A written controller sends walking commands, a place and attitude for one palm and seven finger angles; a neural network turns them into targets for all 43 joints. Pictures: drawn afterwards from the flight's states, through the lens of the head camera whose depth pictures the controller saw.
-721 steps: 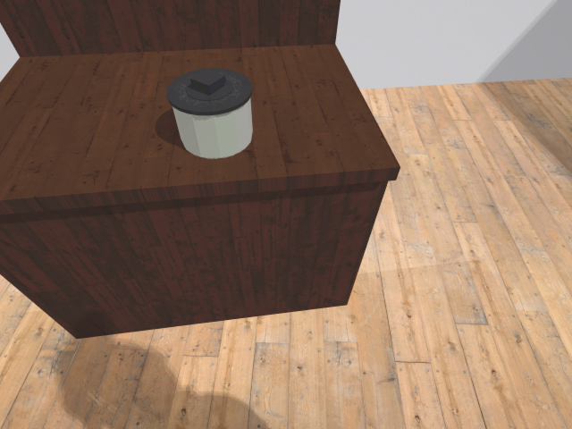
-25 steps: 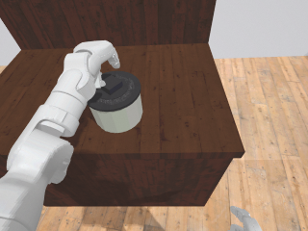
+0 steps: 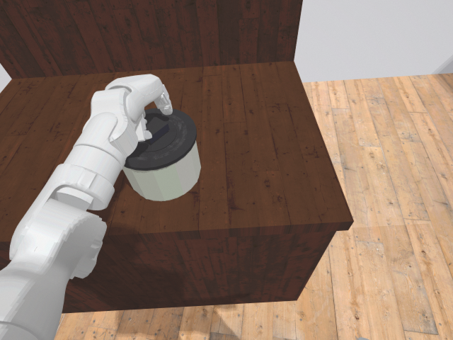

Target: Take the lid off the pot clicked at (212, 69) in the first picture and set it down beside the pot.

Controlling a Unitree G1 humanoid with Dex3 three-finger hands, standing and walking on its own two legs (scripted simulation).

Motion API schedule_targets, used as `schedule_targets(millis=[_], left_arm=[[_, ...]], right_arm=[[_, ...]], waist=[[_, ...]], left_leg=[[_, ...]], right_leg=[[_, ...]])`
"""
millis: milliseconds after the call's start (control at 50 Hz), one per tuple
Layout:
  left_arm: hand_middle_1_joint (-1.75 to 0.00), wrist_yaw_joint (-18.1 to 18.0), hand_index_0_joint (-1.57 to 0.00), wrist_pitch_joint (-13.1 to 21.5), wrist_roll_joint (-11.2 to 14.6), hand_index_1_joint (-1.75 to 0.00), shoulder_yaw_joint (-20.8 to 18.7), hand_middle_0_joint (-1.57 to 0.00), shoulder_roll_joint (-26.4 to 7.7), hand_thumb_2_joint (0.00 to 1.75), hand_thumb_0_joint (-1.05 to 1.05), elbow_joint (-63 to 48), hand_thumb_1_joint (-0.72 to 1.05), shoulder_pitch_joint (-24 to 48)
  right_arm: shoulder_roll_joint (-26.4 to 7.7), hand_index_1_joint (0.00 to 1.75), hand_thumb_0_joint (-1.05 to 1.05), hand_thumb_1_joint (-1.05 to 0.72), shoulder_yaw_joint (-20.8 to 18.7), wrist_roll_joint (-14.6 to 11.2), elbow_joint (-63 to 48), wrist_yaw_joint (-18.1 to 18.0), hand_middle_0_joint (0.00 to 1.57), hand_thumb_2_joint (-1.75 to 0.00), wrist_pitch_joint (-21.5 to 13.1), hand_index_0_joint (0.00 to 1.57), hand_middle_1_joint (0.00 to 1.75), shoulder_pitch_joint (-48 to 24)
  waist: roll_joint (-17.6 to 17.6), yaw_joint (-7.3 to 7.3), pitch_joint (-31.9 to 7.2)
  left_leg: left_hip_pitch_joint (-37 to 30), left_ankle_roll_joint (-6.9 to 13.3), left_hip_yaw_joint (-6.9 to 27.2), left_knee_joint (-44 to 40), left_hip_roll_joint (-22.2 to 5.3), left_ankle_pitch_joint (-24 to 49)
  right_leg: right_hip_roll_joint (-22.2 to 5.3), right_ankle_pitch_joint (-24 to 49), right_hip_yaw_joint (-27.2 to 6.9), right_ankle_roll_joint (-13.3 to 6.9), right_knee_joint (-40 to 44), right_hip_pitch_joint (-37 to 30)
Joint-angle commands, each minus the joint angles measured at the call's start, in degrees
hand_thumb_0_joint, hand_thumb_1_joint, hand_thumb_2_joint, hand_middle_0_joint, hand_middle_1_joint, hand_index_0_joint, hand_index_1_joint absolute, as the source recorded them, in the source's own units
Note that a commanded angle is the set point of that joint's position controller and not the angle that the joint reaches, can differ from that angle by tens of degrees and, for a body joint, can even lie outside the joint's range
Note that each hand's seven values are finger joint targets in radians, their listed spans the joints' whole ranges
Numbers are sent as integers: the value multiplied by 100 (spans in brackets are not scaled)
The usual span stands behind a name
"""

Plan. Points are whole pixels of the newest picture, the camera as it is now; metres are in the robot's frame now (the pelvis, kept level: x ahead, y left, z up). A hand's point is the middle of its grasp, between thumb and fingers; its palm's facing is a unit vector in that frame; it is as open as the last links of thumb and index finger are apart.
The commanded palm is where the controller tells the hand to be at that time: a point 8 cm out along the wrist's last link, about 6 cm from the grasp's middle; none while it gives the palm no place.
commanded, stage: lower the open fingers around the knob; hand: left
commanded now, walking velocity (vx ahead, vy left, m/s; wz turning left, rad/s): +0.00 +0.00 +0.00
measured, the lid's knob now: (151, 128) +0.50 +0.14 +0.11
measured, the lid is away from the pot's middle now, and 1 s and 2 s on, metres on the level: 0.00 0.00 0.01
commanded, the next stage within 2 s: close the fingers and squeeze the knob in 0.54 s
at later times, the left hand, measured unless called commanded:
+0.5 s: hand (146, 129) +0.46 +0.14 +0.13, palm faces -0.37 -0.04 -0.93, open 10.0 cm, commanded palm +0.46 +0.14 +0.19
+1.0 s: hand (148, 132) +0.46 +0.13 +0.13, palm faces -0.36 -0.06 -0.93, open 9.5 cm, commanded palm +0.46 +0.13 +0.19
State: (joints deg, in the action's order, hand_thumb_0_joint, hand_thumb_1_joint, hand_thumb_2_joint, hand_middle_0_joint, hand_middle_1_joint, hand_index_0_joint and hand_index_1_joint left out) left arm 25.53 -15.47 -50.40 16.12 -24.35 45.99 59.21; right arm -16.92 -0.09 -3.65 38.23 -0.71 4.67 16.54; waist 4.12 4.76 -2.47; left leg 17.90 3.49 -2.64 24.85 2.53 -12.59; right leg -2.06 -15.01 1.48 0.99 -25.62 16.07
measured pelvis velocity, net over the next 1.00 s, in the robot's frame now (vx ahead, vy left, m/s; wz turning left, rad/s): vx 0.00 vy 0.00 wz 0.00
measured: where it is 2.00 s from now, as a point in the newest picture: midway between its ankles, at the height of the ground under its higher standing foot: outside the picture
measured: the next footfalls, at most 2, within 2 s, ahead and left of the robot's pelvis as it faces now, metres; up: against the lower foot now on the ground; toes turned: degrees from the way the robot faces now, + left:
none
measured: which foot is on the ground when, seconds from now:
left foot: down 0.00-1.00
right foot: down 0.00-1.00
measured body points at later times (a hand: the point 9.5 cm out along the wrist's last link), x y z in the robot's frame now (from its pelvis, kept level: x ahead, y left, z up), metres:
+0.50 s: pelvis +0.00 +0.00 +0.00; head +0.03 -0.03 +0.45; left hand +0.48 +0.14 +0.19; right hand +0.09 -0.26 -0.13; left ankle +0.00 +0.08 -0.74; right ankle -0.03 -0.13 -0.74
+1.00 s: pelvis +0.00 +0.00 +0.00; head +0.03 -0.03 +0.45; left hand +0.47 +0.13 +0.18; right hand +0.09 -0.26 -0.13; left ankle +0.00 +0.08 -0.74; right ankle -0.03 -0.13 -0.74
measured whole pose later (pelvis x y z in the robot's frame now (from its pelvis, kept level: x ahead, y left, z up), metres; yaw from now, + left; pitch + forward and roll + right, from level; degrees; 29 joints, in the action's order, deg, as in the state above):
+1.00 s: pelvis +0.00 +0.00 +0.00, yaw +0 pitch +6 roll +0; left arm 20.6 -14.6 -50.7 17.3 -21.6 52.2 59.5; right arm -15.7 0.5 -3.6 38.9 -1.4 5.0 14.7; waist 3.8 4.3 -3.3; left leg 19.5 3.4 -2.6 25.8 2.4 -12.8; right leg -2.0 -15.2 1.4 0.9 -26.7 17.7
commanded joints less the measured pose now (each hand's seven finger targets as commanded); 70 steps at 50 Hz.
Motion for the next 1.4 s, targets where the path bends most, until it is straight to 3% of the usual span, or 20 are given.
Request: schedule_targets(millis=[0,40,160,220,260,340,380,480,560,620,640,700,820,860,920,1040,1140,1200,1280,1380], left_arm=[[-8,-358,-85,30,-190,-8,-574,-85,-1357,150,0,-857,-31,3263],[-8,-434,-85,-18,-247,-8,-467,-85,-1176,150,0,-466,-31,3077],[-8,-437,-85,17,-95,-8,-42,-85,-540,150,0,-922,-31,3117],[-8,-466,-85,-50,-176,-8,-225,-85,-855,150,0,-202,-31,3206],[-8,-517,-85,12,-138,-8,-400,-85,-1027,150,0,-328,-31,3348],[-8,-515,-85,88,-149,-8,-149,-85,-674,150,0,-158,-31,3091],[-8,-545,-85,204,-165,-8,-257,-85,-819,150,0,-576,-31,3325],[-8,-600,-85,205,-62,-8,-420,-85,-867,150,0,-517,-31,2973],[-8,-612,-85,130,-21,-8,-133,-85,-545,150,0,-309,-31,3062],[-8,-648,-85,97,-108,-8,-434,-85,-1008,150,0,-335,-31,3131],[-64,-645,-55,109,-132,-64,-321,-55,-858,105,0,-284,-12,3069],[-70,-630,-54,140,-129,-70,-196,-54,-621,105,0,-506,-10,2879],[-80,-705,-55,93,-116,-80,-351,-55,-884,105,0,-420,-4,3208],[-83,-700,-55,112,-45,-83,-205,-55,-650,104,0,-622,-2,3306],[-86,-750,-56,118,-166,-86,-435,-56,-996,103,0,-487,1,3263],[-93,-744,-58,86,-167,-93,-148,-58,-683,101,0,-426,8,3301],[-97,-762,-61,123,-148,-97,-332,-61,-813,98,0,-793,14,3339],[-98,-722,-63,107,-123,-98,-217,-63,-604,95,0,-812,17,3062],[-101,-732,-66,65,-124,-101,-349,-66,-803,92,0,-712,23,2964],[-95,-721,-66,9,-127,-99,-243,-61,-710,97,0,-737,22,3060]], right_arm=[[-648,30,0,-90,-163,-14,-681,-32,20,-90,-230,20,30,-289],[-623,30,0,-90,-154,-30,-642,-34,20,-90,-226,20,30,-284],[-585,30,0,-90,-186,7,-738,17,20,-90,-163,20,30,-428],[-624,30,0,-90,-152,-27,-562,-52,20,-90,-80,20,30,-333],[-637,30,0,-90,-149,0,-588,-82,20,-90,-94,20,30,-324],[-589,30,0,-90,-138,6,-606,-81,20,-90,-88,20,30,-327],[-586,30,0,-90,-172,34,-632,-78,20,-90,-95,20,30,-306],[-592,30,0,-90,-184,35,-632,-45,20,-90,-90,20,30,-252],[-598,30,0,-90,-187,-3,-563,-69,20,-90,-94,20,30,-253],[-650,30,0,-90,-175,-3,-523,-84,20,-90,-98,20,30,-191],[-610,30,0,-90,-162,-1,-554,-88,20,-90,-117,20,30,-240],[-575,30,0,-90,-196,24,-589,-43,20,-90,-137,20,30,-243],[-603,30,0,-90,-190,-3,-536,-82,20,-90,-151,20,30,-238],[-576,30,0,-90,-189,3,-568,-80,20,-90,-169,20,30,-245],[-598,30,0,-90,-173,6,-538,-99,20,-90,-184,20,30,-253],[-575,30,0,-90,-162,-7,-535,-97,20,-90,-164,20,30,-290],[-551,30,0,-90,-189,27,-576,-76,20,-90,-204,20,30,-280],[-540,30,0,-90,-217,32,-588,-27,20,-90,-187,20,30,-287],[-574,30,0,-90,-189,14,-583,-34,20,-90,-147,20,30,-351],[-578,30,0,-90,-178,10,-561,-34,20,-90,-135,20,30,-387]], waist=[[-566,-3,-2073],[-672,-24,-1829],[-393,44,-2314],[-785,123,-1946],[-675,72,-2075],[-575,76,-2209],[-381,72,-2511],[-659,9,-2387],[-778,96,-1996],[-641,38,-2114],[-605,41,-2174],[-480,13,-2363],[-597,65,-2136],[-580,67,-2183],[-521,27,-2259],[-527,89,-2174],[-338,26,-2561],[-489,27,-2489],[-679,16,-2363],[-543,30,-2273]], left_leg=[[-1612,122,474,43,-34,2055],[-1432,113,432,17,-25,1782],[-1777,97,434,170,-46,2240],[-1425,99,369,101,-31,1571],[-1352,113,363,99,-6,1598],[-1516,93,393,154,-26,1851],[-1748,99,429,213,-65,2164],[-1605,123,412,182,-65,2203],[-1380,138,378,119,-48,1899],[-1391,128,360,64,-42,1654],[-1462,127,372,85,-26,1703],[-1711,115,435,175,-74,2206],[-1525,129,385,104,-64,1795],[-1520,130,399,80,-62,1781],[-1584,105,414,64,-72,1677],[-1532,98,377,82,-68,1725],[-1870,98,443,183,-93,2311],[-1879,101,456,225,-116,2510],[-1654,128,391,189,-78,2331],[-1662,106,415,164,-85,2201]], right_leg=[[311,2046,118,-279,116,-56],[326,1870,152,-292,108,61],[273,2056,115,-297,68,156],[304,1779,115,-273,97,240],[273,1891,89,-302,88,98],[277,1943,102,-289,28,194],[276,2072,71,-290,13,143],[285,2205,78,-277,41,-24],[293,2051,111,-290,102,144],[289,1957,83,-288,86,38],[291,1939,92,-296,64,65],[301,2053,109,-288,35,120],[310,1965,101,-293,85,106],[297,1941,115,-303,101,119],[300,1837,100,-306,73,98],[294,1920,99,-293,76,170],[288,2180,82,-303,9,94],[309,2231,103,-279,25,126],[304,2355,72,-275,40,-56],[305,2190,100,-288,41,71]])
